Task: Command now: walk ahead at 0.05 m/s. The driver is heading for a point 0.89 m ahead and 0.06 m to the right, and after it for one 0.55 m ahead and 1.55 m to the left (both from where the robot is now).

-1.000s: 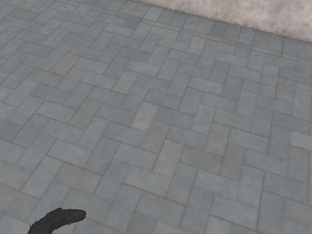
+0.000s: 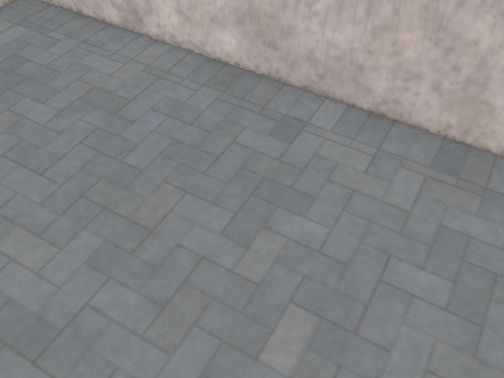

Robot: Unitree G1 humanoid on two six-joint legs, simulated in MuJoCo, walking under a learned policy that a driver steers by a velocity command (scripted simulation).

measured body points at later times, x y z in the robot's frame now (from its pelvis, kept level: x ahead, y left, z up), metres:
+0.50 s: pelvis +0.07 -0.01 +0.00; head +0.06 +0.01 +0.45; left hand +0.02 +0.23 -0.16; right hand +0.10 -0.25 -0.14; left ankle +0.07 +0.08 -0.73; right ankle +0.01 -0.13 -0.73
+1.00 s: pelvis +0.30 -0.02 -0.02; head +0.33 -0.03 +0.43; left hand +0.49 +0.20 -0.12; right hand +0.19 -0.24 -0.16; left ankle +0.09 +0.08 -0.71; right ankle +0.42 -0.09 -0.74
